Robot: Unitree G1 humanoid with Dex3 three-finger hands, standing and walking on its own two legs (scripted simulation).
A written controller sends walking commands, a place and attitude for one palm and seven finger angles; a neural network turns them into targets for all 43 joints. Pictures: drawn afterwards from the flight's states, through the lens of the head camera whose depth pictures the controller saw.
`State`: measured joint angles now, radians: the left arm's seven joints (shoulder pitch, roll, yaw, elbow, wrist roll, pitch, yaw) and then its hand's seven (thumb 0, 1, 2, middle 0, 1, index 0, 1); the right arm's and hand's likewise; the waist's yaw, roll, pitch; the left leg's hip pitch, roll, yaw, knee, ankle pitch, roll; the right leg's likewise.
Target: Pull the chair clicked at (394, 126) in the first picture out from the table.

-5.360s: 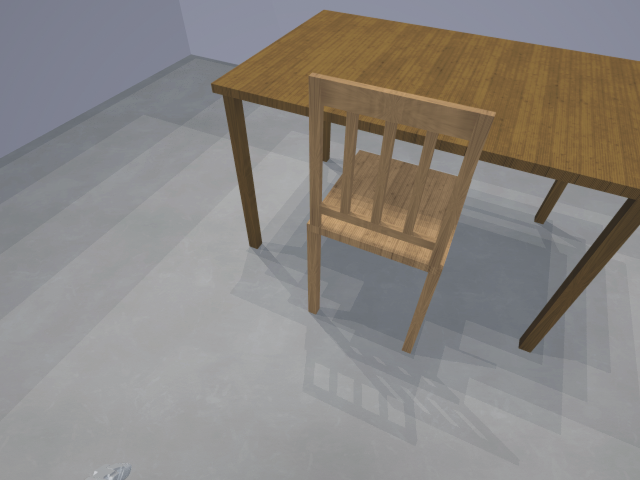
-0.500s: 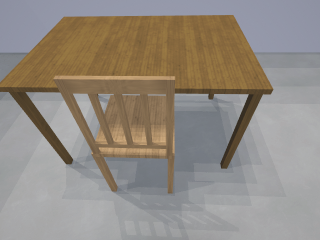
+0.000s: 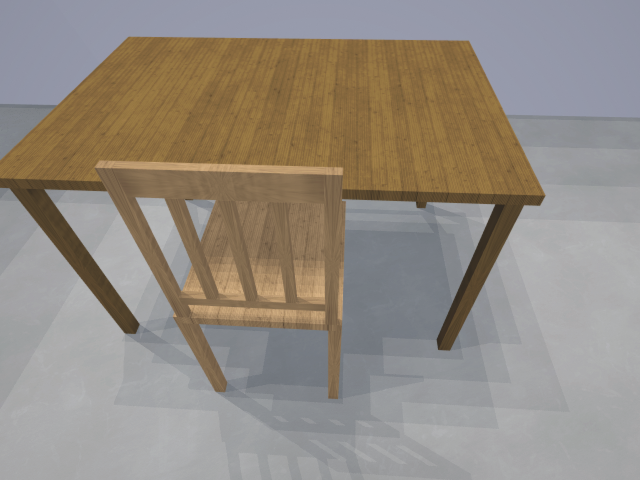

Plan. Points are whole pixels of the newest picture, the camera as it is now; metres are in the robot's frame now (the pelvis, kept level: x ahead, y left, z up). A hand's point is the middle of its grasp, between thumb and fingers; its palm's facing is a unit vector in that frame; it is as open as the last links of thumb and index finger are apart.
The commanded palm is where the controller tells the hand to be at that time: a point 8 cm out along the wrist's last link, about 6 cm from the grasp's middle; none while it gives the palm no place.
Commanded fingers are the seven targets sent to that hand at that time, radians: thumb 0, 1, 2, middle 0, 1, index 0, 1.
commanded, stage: look again from close up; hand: left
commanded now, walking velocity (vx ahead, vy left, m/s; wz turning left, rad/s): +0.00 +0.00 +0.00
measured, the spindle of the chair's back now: (240, 254) +0.51 +0.18 -0.08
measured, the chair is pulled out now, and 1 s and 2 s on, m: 0.00 0.00 0.00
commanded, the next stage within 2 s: none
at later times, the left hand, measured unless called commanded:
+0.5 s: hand out of the picture +0.00 +0.15 -0.17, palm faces +0.03 -0.98 -0.19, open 7.4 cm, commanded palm none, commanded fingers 0.00 0.90 0.90 -0.20 -0.30 -0.20 -0.30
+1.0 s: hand out of the picture +0.00 +0.15 -0.17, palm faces +0.03 -0.98 -0.18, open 7.4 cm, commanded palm none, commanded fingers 0.00 0.90 0.90 -0.20 -0.30 -0.20 -0.30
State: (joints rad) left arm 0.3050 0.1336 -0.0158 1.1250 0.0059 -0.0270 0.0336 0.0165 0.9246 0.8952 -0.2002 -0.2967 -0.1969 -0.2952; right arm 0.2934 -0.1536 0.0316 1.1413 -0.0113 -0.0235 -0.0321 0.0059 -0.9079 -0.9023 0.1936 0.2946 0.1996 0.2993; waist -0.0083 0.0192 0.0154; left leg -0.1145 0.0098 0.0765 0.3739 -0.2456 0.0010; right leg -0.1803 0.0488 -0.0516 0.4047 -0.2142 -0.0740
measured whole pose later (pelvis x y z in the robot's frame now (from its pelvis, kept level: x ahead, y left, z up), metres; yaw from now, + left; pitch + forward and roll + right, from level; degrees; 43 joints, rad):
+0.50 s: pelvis +0.01 -0.01 +0.00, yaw +0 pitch -1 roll +1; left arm 0.33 0.12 -0.01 1.13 0.01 -0.03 0.04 0.01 0.92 0.90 -0.20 -0.30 -0.20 -0.30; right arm 0.33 -0.13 0.03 1.16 -0.01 -0.02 -0.04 0.01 -0.91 -0.90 0.19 0.29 0.20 0.30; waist -0.01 0.02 0.01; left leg -0.10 0.03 0.07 0.37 -0.26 -0.02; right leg -0.16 0.07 -0.05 0.39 -0.22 -0.09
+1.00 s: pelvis +0.01 +0.00 +0.00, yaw +0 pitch -1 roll +0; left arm 0.34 0.12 -0.01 1.13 0.01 -0.03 0.04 0.01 0.91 0.90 -0.20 -0.30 -0.20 -0.30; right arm 0.33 -0.12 0.03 1.16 -0.01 -0.03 -0.04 0.00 -0.91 -0.90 0.19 0.29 0.20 0.30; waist 0.00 0.00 0.01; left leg -0.09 0.02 0.08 0.37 -0.26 -0.01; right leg -0.15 0.06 -0.05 0.38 -0.22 -0.08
